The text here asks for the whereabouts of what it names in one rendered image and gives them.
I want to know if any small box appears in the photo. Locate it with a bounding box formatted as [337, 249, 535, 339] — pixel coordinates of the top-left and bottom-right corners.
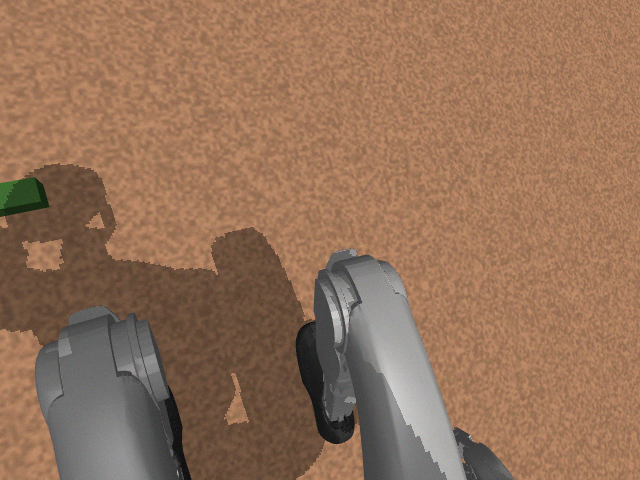
[0, 177, 49, 217]

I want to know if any right robot hand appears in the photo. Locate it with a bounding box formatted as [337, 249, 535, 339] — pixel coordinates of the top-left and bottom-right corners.
[453, 427, 515, 480]

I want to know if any left robot foot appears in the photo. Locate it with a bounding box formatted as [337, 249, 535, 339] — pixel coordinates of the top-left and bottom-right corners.
[164, 386, 192, 480]

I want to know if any right robot foot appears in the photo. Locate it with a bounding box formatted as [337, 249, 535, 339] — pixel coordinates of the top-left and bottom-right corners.
[296, 322, 355, 444]

